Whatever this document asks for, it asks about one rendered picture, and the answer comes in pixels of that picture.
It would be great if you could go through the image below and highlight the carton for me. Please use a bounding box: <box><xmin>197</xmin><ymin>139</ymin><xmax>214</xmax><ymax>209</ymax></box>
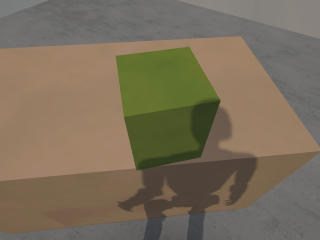
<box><xmin>115</xmin><ymin>47</ymin><xmax>221</xmax><ymax>171</ymax></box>

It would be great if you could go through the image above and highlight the pedestal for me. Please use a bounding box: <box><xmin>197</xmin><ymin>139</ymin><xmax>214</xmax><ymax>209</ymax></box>
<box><xmin>0</xmin><ymin>36</ymin><xmax>320</xmax><ymax>234</ymax></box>

